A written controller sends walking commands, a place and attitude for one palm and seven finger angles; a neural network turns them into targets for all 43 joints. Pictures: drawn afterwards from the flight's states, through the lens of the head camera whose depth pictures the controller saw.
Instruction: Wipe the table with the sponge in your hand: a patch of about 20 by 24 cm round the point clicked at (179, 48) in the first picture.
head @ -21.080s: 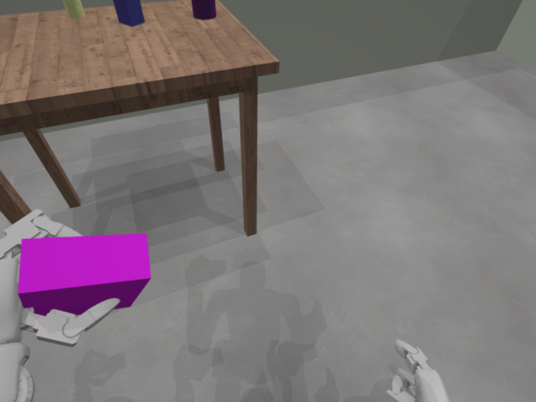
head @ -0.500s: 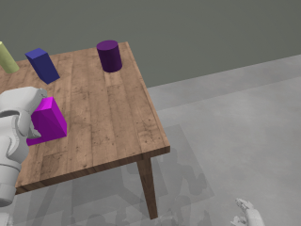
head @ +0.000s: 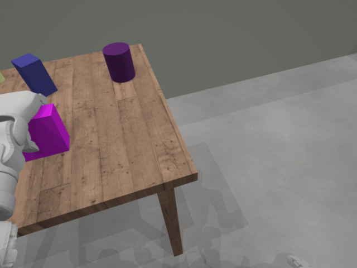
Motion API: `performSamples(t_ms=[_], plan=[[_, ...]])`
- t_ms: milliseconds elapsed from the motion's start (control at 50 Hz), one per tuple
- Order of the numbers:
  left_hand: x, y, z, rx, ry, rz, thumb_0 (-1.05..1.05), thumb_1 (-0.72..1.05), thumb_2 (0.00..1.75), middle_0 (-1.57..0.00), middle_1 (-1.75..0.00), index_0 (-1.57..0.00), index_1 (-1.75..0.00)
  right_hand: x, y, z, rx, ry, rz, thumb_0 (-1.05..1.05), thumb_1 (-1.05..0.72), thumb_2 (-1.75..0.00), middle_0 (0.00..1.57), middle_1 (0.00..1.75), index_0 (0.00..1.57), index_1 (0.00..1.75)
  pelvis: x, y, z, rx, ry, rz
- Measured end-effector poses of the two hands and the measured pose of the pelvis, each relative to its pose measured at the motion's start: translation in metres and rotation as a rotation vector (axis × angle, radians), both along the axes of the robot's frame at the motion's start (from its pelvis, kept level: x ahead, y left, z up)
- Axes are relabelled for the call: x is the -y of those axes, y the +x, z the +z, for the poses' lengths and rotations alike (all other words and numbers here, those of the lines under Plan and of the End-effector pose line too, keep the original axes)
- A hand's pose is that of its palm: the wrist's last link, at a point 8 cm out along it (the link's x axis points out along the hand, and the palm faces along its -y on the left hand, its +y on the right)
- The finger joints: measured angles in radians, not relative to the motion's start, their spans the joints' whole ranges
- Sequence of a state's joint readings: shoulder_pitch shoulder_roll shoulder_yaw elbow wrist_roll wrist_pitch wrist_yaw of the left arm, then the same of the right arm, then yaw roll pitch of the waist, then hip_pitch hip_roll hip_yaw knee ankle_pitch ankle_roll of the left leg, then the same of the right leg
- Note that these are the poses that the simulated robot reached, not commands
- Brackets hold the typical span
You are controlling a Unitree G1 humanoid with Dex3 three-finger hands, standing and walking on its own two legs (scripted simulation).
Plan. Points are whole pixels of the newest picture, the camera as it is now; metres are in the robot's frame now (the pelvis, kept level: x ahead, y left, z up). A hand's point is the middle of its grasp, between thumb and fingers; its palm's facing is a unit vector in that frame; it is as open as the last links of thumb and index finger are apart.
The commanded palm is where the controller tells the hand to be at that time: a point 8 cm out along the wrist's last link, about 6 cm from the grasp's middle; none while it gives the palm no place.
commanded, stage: wipe forward along the first lane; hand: left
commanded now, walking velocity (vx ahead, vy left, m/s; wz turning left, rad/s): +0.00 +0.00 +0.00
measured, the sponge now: (34, 140) +0.35 +0.37 +0.11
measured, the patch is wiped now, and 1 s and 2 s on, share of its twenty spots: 0.30 0.50 0.50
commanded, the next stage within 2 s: slide across to the middle lane in 0.86 s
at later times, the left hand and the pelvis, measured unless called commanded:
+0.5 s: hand (30, 114) +0.39 +0.39 +0.14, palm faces -0.13 +0.05 -0.99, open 9.6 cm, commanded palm +0.39 +0.39 +0.17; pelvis +0.00 +0.00 +0.00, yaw -1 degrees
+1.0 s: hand (33, 103) +0.43 +0.40 +0.14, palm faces -0.17 +0.05 -0.98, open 9.6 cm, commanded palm +0.42 +0.39 +0.18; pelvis +0.01 +0.01 +0.00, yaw -2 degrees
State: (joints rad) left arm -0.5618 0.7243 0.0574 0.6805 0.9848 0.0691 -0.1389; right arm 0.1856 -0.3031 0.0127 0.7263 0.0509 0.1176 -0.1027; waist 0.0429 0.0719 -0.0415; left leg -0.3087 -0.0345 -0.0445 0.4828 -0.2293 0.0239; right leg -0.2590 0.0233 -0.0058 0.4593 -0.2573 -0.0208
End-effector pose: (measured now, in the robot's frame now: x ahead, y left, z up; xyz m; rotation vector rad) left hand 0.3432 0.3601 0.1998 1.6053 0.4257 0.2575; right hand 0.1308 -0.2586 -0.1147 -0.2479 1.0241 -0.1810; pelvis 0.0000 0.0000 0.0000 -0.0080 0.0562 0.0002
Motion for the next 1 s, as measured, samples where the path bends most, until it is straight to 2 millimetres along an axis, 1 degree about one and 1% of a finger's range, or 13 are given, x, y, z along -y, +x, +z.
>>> performSamples(t_ms=[160,380,560,760,880,1000], plan=[[-0.005,0.012,0.0,-0.006,0.0,-0.018,0.02,-0.49,1.09,-0.8,-1.35,-0.79,-1.39,0.005,-0.015,-0.004,-0.051,-0.01,-0.018,0.0,-0.9,-0.89,0.21,0.3,0.21,0.3,-0.001,0.001,-0.001,-0.02,-0.002,0.001],[-0.011,0.031,0.0,-0.023,0.007,-0.022,0.02,-0.5,1.1,-0.8,-1.35,-0.79,-1.39,0.013,-0.045,-0.007,-0.131,-0.02,-0.071,0.0,-0.9,-0.89,0.21,0.3,0.21,0.3,-0.002,0.003,-0.002,-0.049,-0.004,-0.006],[-0.018,0.043,0.0,-0.021,0.004,-0.021,0.02,-0.5,1.1,-0.8,-1.35,-0.79,-1.39,0.017,-0.067,-0.008,-0.181,-0.027,-0.115,0.0,-0.9,-0.89,0.21,0.3,0.21,0.3,-0.003,0.004,-0.002,-0.068,-0.007,-0.014],[-0.028,0.062,0.002,-0.042,0.003,0.001,0.02,-0.5,1.1,-0.8,-1.35,-0.79,-1.4,0.019,-0.084,-0.006,-0.224,-0.046,-0.145,0.0,-0.9,-0.89,0.21,0.3,0.21,0.3,-0.005,0.006,-0.003,-0.103,-0.012,-0.017],[-0.029,0.075,0.002,-0.059,0.026,-0.013,0.02,-0.5,1.1,-0.8,-1.35,-0.79,-1.4,0.019,-0.094,-0.006,-0.26,-0.054,-0.163,0.0,-0.9,-0.89,0.21,0.3,0.21,0.3,-0.008,0.009,-0.004,-0.122,-0.014,-0.021],[-0.031,0.081,0.0,-0.052,0.009,-0.022,0.02,-0.5,1.1,-0.8,-1.35,-0.79,-1.4,0.014,-0.099,-0.008,-0.291,-0.046,-0.178,0.0,-0.9,-0.89,0.21,0.3,0.21,0.3,-0.011,0.014,-0.004,-0.13,-0.015,-0.028]])
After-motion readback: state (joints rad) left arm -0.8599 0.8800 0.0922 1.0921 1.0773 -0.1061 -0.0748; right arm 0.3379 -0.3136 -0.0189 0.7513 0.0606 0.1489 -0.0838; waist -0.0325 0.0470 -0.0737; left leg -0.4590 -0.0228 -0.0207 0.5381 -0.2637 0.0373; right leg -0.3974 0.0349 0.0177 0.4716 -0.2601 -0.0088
